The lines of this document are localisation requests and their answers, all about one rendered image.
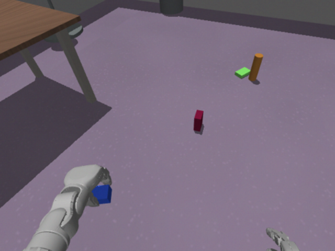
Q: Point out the table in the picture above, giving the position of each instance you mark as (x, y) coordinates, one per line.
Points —
(24, 24)

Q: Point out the coat stand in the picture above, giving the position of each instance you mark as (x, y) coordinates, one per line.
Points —
(73, 30)

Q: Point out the left robot arm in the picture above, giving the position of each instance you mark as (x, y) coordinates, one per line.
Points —
(61, 223)

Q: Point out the left robot hand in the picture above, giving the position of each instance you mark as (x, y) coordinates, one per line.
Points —
(88, 176)

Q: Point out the right robot hand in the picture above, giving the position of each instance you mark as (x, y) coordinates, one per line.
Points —
(282, 240)

